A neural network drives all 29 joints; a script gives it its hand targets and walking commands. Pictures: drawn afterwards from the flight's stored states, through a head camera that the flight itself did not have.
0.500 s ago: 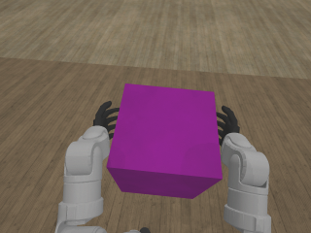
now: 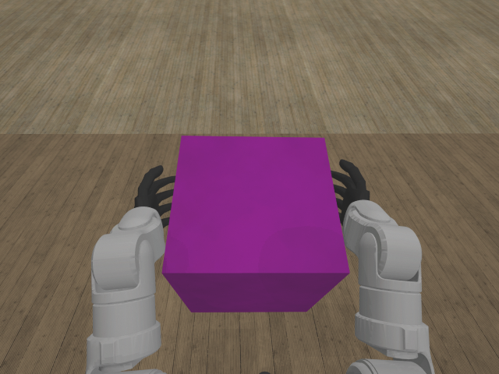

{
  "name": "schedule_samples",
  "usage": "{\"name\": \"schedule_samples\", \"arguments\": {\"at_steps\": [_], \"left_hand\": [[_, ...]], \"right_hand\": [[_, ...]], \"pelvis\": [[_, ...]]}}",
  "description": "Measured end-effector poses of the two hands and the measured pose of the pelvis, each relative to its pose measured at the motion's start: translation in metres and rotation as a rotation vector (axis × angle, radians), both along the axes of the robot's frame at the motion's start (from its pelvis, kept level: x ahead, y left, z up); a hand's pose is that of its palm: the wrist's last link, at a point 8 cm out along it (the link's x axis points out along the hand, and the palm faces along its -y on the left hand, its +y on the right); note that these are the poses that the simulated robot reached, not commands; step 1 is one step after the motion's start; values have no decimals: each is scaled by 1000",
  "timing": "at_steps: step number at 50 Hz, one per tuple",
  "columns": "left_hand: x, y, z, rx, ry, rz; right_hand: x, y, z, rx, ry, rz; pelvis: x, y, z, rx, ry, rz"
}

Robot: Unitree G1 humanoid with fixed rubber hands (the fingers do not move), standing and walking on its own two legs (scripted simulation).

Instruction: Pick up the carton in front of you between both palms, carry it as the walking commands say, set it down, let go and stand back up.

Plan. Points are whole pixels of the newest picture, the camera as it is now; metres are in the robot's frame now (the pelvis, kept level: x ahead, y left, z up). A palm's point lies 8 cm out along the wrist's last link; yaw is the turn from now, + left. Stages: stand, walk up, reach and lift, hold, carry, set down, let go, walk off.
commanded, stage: carry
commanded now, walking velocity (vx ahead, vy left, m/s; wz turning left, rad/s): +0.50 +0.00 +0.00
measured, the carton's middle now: (251, 233) +0.34 -0.02 +0.05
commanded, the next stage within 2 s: none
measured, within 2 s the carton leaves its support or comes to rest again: neither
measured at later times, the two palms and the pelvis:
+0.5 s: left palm (151, 120) +0.63 +0.18 +0.07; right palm (285, 116) +0.64 -0.12 +0.06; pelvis +0.31 +0.02 -0.05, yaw +0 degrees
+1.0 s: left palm (178, 69) +0.93 +0.15 +0.03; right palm (279, 68) +0.92 -0.15 +0.04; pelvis +0.60 +0.02 -0.09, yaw +0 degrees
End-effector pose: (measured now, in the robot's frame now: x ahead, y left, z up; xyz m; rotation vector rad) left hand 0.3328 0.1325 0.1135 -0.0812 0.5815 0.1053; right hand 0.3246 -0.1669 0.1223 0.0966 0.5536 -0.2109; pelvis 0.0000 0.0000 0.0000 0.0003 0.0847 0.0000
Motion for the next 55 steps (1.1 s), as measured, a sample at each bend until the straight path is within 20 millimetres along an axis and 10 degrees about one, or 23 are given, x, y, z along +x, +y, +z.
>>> {"name": "schedule_samples", "arguments": {"at_steps": [4,14,21,28,36,44,55], "left_hand": [[51,-2,-22,37,15,27],[131,21,-60,7,135,121],[229,33,-45,9,49,94],[342,52,-62,32,-20,27],[418,36,-91,-19,108,-18],[507,32,-80,-10,51,2],[646,14,-121,50,70,36]], "right_hand": [[63,-2,-27,0,16,49],[162,22,-69,38,134,94],[251,33,-56,17,47,82],[349,51,-70,-31,-19,58],[406,36,-92,-5,107,-39],[505,32,-79,13,50,-24],[661,13,-129,1,72,56]], "pelvis": [[55,-9,-28,-10,-11,-1],[154,-18,-23,12,-5,12],[244,-1,-28,-3,9,8],[344,25,-74,-17,-4,-8],[417,41,-64,-27,3,-9],[507,34,-61,-20,8,-8],[654,4,-116,-1,-14,1]]}}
